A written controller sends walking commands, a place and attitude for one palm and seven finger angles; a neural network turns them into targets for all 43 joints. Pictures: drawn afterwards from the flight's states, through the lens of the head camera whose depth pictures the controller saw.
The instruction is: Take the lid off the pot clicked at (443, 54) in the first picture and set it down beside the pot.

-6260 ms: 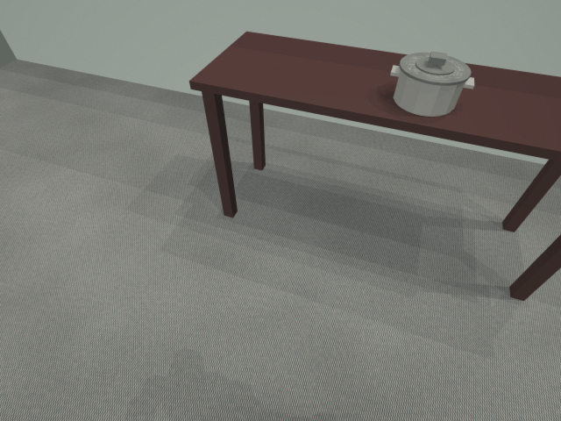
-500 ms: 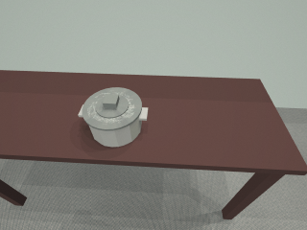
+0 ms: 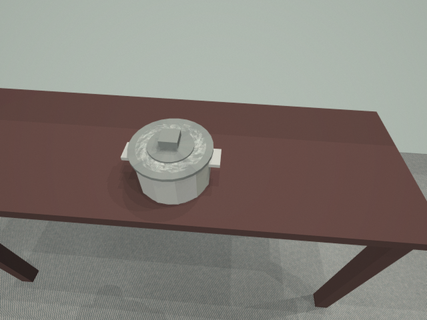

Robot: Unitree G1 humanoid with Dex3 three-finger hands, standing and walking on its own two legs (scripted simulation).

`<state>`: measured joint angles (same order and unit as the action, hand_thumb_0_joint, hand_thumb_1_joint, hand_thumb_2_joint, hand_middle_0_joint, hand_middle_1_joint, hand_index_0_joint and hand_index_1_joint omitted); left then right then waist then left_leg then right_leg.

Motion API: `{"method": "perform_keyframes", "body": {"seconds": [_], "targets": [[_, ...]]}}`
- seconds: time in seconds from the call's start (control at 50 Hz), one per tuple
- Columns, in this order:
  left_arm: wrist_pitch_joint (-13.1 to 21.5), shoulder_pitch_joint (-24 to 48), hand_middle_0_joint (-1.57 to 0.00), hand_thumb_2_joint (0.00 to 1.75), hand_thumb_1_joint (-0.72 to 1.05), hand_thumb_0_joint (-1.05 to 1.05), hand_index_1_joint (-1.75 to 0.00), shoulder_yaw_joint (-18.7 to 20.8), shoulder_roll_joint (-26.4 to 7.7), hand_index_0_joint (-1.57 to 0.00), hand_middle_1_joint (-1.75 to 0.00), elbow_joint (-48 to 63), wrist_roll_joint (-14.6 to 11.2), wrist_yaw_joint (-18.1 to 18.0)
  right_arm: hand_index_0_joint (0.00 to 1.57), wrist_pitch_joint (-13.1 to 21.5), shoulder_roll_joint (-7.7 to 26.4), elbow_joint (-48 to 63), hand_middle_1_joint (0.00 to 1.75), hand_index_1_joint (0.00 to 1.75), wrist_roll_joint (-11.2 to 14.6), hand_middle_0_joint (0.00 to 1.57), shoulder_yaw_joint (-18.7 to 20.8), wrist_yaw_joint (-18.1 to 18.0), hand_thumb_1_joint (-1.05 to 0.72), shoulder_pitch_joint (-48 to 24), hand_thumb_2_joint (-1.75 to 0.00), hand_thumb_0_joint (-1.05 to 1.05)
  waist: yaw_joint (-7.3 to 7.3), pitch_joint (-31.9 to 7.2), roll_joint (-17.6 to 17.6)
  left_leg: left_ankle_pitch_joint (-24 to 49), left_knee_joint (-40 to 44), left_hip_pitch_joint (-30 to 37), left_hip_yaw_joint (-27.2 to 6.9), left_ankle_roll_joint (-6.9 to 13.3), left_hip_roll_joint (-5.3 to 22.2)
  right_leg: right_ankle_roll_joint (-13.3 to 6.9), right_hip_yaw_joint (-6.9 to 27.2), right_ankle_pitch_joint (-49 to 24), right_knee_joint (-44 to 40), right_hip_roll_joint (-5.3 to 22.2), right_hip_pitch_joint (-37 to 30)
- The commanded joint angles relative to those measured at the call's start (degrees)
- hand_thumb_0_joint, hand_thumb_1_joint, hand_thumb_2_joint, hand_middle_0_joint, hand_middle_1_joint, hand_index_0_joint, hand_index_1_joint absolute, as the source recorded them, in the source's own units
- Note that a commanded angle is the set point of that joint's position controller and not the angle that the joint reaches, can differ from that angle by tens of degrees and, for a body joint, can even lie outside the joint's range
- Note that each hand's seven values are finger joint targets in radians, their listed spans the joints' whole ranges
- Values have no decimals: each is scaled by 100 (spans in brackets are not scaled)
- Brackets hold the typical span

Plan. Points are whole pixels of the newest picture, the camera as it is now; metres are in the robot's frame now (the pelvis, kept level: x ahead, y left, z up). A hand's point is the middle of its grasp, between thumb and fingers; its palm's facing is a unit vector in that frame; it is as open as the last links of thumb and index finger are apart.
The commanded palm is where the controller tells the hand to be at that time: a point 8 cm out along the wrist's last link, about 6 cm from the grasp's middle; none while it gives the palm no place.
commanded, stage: look again from close up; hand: left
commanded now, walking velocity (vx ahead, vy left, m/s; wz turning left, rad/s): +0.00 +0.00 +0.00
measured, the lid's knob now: (169, 138) +0.47 +0.13 +0.07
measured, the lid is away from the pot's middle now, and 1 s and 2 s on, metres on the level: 0.00 0.00 0.00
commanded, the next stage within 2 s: lift the closed hand beside the body in 0.54 s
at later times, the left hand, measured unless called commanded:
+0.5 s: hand out of the picture +0.01 +0.18 -0.17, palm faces +0.01 -0.98 -0.20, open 7.4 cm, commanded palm none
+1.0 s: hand out of the picture +0.12 +0.19 -0.06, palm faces +0.21 -0.94 -0.27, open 5.0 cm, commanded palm +0.07 +0.24 -0.03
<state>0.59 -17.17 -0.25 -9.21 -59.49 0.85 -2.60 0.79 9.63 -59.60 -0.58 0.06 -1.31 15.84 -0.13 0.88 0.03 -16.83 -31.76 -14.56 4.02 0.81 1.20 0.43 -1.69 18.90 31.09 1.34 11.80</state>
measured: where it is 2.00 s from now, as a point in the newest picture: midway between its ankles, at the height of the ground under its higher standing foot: outside the picture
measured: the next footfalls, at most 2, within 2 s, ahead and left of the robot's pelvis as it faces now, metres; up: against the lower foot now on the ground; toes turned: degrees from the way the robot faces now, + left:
none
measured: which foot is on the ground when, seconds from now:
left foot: down 0.00-1.00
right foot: down 0.00-1.00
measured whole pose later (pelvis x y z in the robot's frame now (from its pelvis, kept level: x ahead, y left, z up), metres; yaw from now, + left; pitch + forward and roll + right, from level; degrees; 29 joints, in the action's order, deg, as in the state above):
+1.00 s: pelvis -0.02 -0.01 +0.01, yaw +2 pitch +0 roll +0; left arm 1.2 -27.6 3.4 -10.6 -10.9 -1.5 -6.2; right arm 5.5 14.0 -35.6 1.7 2.4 0.0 6.5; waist 0.4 2.1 -0.6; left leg -11.8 -26.8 -14.6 1.8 0.0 1.4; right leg -0.4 -3.9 14.7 26.1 0.8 11.0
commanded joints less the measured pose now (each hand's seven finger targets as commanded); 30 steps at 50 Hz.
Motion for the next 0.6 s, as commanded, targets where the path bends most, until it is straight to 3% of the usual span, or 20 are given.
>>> {"method": "perform_keyframes", "body": {"seconds": [0.0, 0.2, 0.38, 0.42, 0.58], "targets": [[47, -416, -20, 90, 90, 0, -30, 79, -555, -20, -30, 201, -7, -7, 20, 129, 514, 204, 30, 30, -9, 20, 60, -17, -90, 215, -90, 0, -9, 142, -61, 1281, 702, 170, -655, 139, 501, -270, 414, -971, -542, 388, 195], [27, -320, -20, 90, 90, 0, -30, 73, -667, -20, -30, 237, -15, 11, 20, 145, 572, 129, 30, 30, 7, 20, 59, -20, -90, 158, -90, 0, -14, 37, -111, 1631, 781, 397, -615, 125, 514, -215, 377, -1249, -612, 464, 51], [18, -368, -20, 90, 90, 0, -30, 60, -631, -20, -30, 146, -14, 14, 20, 143, 535, 12, 30, 30, 25, 20, 52, -28, -90, 191, -90, 0, -12, 130, -62, 1502, 894, 474, -602, 134, 517, -201, 388, -1192, -753, 504, 49], [19, -387, -20, 90, 90, 0, -30, 55, -650, -20, -30, 110, -21, 23, 20, 140, 508, -24, 30, 30, 31, 20, 46, -29, -90, 188, -90, 0, -30, 199, 87, 1393, 925, 457, -613, 148, 527, -206, 376, -1166, -799, 494, 52], [39, -494, -20, 90, 90, 0, -30, 33, -557, -20, -30, 4, -18, 16, 20, 149, 449, -141, 30, 30, 37, 20, 45, -30, -90, 256, -90, 0, -9, 145, -17, 1302, 943, 527, -571, 134, 510, -218, 430, -1197, -851, 530, 63]]}}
